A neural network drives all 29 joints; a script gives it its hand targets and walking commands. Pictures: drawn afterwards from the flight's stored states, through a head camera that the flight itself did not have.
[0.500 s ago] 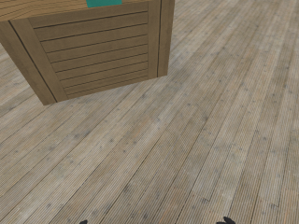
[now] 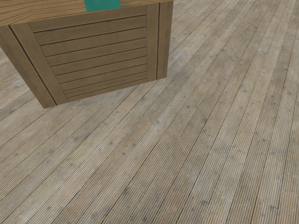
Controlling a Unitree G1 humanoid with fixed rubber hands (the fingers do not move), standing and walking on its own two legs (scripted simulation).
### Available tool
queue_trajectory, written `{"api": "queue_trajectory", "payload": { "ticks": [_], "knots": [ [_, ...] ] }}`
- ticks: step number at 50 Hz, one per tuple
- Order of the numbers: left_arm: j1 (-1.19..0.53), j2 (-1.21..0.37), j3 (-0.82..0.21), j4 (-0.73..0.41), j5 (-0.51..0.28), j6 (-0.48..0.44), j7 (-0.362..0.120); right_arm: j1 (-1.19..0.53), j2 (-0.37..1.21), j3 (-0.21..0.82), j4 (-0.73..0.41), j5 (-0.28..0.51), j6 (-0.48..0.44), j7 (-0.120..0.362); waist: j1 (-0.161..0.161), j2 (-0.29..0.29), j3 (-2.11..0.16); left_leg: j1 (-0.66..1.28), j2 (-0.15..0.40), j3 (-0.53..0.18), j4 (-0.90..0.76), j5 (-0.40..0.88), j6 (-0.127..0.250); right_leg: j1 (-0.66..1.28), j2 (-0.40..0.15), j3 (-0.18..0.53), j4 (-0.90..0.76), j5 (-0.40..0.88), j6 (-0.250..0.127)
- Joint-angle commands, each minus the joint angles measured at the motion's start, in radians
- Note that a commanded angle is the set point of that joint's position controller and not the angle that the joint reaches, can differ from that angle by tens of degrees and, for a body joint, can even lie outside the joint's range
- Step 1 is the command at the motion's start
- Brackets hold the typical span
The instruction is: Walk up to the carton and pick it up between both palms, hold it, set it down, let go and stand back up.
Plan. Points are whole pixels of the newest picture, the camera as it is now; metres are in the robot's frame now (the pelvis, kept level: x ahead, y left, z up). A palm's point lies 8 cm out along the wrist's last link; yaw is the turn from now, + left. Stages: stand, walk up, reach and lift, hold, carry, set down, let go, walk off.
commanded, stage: stand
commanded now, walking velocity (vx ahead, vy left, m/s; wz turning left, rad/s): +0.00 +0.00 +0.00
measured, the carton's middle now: out of the picture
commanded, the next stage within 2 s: walk up in 1.04 s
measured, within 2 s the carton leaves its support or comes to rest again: neither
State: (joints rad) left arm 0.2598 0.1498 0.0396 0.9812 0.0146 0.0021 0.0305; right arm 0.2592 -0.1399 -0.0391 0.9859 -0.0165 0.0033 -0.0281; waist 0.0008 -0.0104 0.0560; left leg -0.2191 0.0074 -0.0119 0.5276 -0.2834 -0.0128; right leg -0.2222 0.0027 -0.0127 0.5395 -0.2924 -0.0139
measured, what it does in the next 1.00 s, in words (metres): stands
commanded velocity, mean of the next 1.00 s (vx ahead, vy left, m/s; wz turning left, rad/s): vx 0.00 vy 0.00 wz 0.00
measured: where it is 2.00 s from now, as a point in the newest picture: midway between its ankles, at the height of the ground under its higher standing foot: (132, 216)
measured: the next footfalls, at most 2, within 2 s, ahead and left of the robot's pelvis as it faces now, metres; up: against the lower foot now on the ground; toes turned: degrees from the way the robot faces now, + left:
left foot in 1.64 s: +0.20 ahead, +0.23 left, +0.00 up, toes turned +18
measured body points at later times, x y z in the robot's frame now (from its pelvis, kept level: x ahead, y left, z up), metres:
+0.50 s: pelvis +0.00 -0.01 +0.01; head +0.01 +0.00 +0.45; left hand +0.00 +0.20 -0.16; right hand -0.01 -0.21 -0.16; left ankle +0.00 +0.13 -0.73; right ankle +0.00 -0.11 -0.73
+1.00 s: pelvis +0.00 -0.01 +0.01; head +0.01 -0.01 +0.46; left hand -0.02 +0.19 -0.16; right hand -0.02 -0.21 -0.16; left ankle +0.00 +0.13 -0.73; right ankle +0.00 -0.11 -0.73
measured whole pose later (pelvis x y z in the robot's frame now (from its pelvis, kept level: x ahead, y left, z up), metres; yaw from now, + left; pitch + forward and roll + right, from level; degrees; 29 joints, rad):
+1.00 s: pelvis +0.00 -0.01 +0.01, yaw +0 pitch -2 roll +0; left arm 0.28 0.10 0.02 1.14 0.01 0.00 0.04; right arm 0.28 -0.09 -0.02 1.16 -0.01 0.01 -0.04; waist 0.00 -0.01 0.07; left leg -0.17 0.03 -0.02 0.45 -0.24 -0.03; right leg -0.17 0.02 -0.02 0.46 -0.25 -0.03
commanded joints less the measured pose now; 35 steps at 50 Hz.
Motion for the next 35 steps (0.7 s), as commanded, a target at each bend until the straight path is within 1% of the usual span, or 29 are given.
{"api": "queue_trajectory", "payload": {
  "ticks": [1, 3, 5, 7, 8, 10, 12, 13, 14, 15, 16, 17, 18, 20, 21, 23, 24, 25, 26, 29, 35],
  "knots": [
    [0.049, 0.089, 0.021, -0.014, 0.000, -0.014, 0.006, 0.050, -0.088, -0.020, -0.004, 0.001, -0.013, -0.009, 0.005, 0.005, -0.003, 0.012, 0.052, -0.053, -0.105, 0.148, 0.036, -0.013, -0.075, 0.089, -0.140, 0.132, -0.034],
    [0.050, 0.079, 0.017, 0.004, 0.000, -0.012, 0.009, 0.060, -0.082, -0.020, 0.010, 0.001, -0.012, -0.008, -0.002, -0.004, 0.000, 0.014, 0.053, -0.053, -0.112, 0.145, 0.034, -0.006, -0.075, 0.087, -0.147, 0.134, -0.034],
    [0.057, 0.080, 0.017, 0.020, 0.000, -0.012, 0.010, 0.060, -0.085, -0.019, 0.026, 0.001, -0.012, -0.010, 0.002, 0.014, 0.004, 0.017, 0.056, -0.053, -0.118, 0.150, 0.034, 0.000, -0.074, 0.088, -0.151, 0.138, -0.034],
    [0.060, 0.088, 0.018, 0.033, -0.001, -0.014, 0.010, 0.066, -0.068, -0.015, 0.043, 0.001, -0.011, -0.011, 0.001, 0.017, 0.012, 0.024, 0.054, -0.050, -0.125, 0.145, 0.032, -0.001, -0.076, 0.093, -0.159, 0.127, -0.032],
    [0.061, 0.084, 0.017, 0.041, -0.001, -0.015, 0.009, 0.065, -0.075, -0.016, 0.048, 0.002, -0.012, -0.011, 0.001, 0.004, 0.008, 0.024, 0.059, -0.053, -0.130, 0.152, 0.031, 0.005, -0.076, 0.090, -0.158, 0.136, -0.035],
    [0.050, 0.081, 0.015, 0.048, -0.001, -0.016, 0.009, 0.064, -0.077, -0.017, 0.064, 0.003, -0.012, -0.012, -0.001, 0.018, 0.013, 0.017, 0.058, -0.055, -0.137, 0.148, 0.032, 0.014, -0.078, 0.090, -0.164, 0.136, -0.035],
    [0.058, 0.081, 0.015, 0.064, -0.002, -0.015, 0.008, 0.071, -0.069, -0.014, 0.078, 0.003, -0.013, -0.012, 0.002, 0.009, 0.016, 0.022, 0.061, -0.054, -0.139, 0.147, 0.030, 0.018, -0.074, 0.086, -0.165, 0.137, -0.033],
    [0.058, 0.066, 0.011, 0.068, -0.001, -0.016, 0.008, 0.072, -0.069, -0.014, 0.081, 0.003, -0.013, -0.012, 0.000, 0.019, 0.016, 0.024, 0.061, -0.052, -0.139, 0.144, 0.030, 0.024, -0.075, 0.086, -0.164, 0.142, -0.032],
    [0.060, 0.068, 0.010, 0.076, -0.001, -0.015, 0.009, 0.077, -0.066, -0.014, 0.088, 0.004, -0.013, -0.013, -0.001, 0.000, 0.014, 0.031, 0.060, -0.055, -0.140, 0.150, 0.031, 0.015, -0.078, 0.085, -0.169, 0.143, -0.034],
    [0.067, 0.051, 0.008, 0.081, -0.002, -0.014, 0.011, 0.080, -0.066, -0.014, 0.093, 0.003, -0.012, -0.014, 0.001, 0.012, 0.023, 0.032, 0.059, -0.052, -0.142, 0.140, 0.028, 0.007, -0.073, 0.086, -0.171, 0.130, -0.032],
    [0.066, 0.056, 0.007, 0.086, -0.002, -0.014, 0.011, 0.088, -0.060, -0.012, 0.101, 0.003, -0.011, -0.014, -0.001, 0.010, 0.030, 0.020, 0.063, -0.053, -0.147, 0.131, 0.029, 0.011, -0.072, 0.082, -0.170, 0.124, -0.031],
    [0.059, 0.061, 0.008, 0.086, -0.003, -0.014, 0.011, 0.084, -0.060, -0.011, 0.103, 0.003, -0.011, -0.014, -0.002, 0.018, 0.031, 0.022, 0.063, -0.055, -0.148, 0.140, 0.030, 0.010, -0.074, 0.084, -0.173, 0.133, -0.032],
    [0.064, 0.056, 0.007, 0.090, -0.003, -0.013, 0.012, 0.079, -0.054, -0.011, 0.106, 0.003, -0.009, -0.015, 0.001, 0.017, 0.027, 0.027, 0.060, -0.052, -0.147, 0.131, 0.029, 0.007, -0.075, 0.084, -0.180, 0.114, -0.032],
    [0.065, 0.058, 0.007, 0.099, -0.003, -0.013, 0.013, 0.082, -0.046, -0.006, 0.112, 0.002, -0.009, -0.016, 0.001, 0.005, 0.031, 0.023, 0.062, -0.050, -0.152, 0.135, 0.026, 0.010, -0.074, 0.082, -0.180, 0.113, -0.030],
    [0.074, 0.059, 0.006, 0.104, -0.002, -0.013, 0.013, 0.088, -0.048, -0.007, 0.119, 0.003, -0.008, -0.016, 0.003, 0.015, 0.031, 0.024, 0.060, -0.050, -0.150, 0.137, 0.025, 0.013, -0.076, 0.087, -0.183, 0.118, -0.032],
    [0.081, 0.051, 0.005, 0.113, -0.002, -0.013, 0.014, 0.091, -0.044, -0.005, 0.127, 0.001, -0.008, -0.016, 0.003, 0.004, 0.029, 0.027, 0.062, -0.048, -0.150, 0.141, 0.026, 0.019, -0.077, 0.085, -0.184, 0.121, -0.030],
    [0.088, 0.048, 0.003, 0.118, -0.002, -0.014, 0.014, 0.089, -0.041, -0.005, 0.127, 0.001, -0.008, -0.016, 0.004, 0.014, 0.032, 0.035, 0.061, -0.046, -0.145, 0.149, 0.025, 0.010, -0.080, 0.090, -0.186, 0.125, -0.031],
    [0.085, 0.049, 0.004, 0.122, -0.003, -0.013, 0.013, 0.090, -0.036, -0.003, 0.128, 0.001, -0.007, -0.015, 0.002, 0.000, 0.029, 0.033, 0.060, -0.045, -0.145, 0.149, 0.022, 0.012, -0.075, 0.086, -0.189, 0.120, -0.031],
    [0.078, 0.049, 0.003, 0.121, -0.002, -0.012, 0.014, 0.093, -0.047, -0.006, 0.134, 0.002, -0.006, -0.018, 0.003, 0.011, 0.046, 0.028, 0.057, -0.044, -0.145, 0.142, 0.021, 0.005, -0.078, 0.090, -0.194, 0.109, -0.030],
    [0.079, 0.049, 0.001, 0.126, -0.001, -0.012, 0.013, 0.102, -0.041, -0.002, 0.144, 0.004, -0.005, -0.018, -0.001, 0.008, 0.052, 0.020, 0.060, -0.047, -0.153, 0.130, 0.021, 0.002, -0.075, 0.084, -0.194, 0.103, -0.028],
    [0.095, 0.036, -0.002, 0.140, -0.002, -0.013, 0.015, 0.104, -0.036, 0.000, 0.152, 0.004, -0.006, -0.017, 0.002, 0.006, 0.048, 0.019, 0.063, -0.046, -0.155, 0.136, 0.018, 0.010, -0.073, 0.087, -0.195, 0.107, -0.029]
  ]
}}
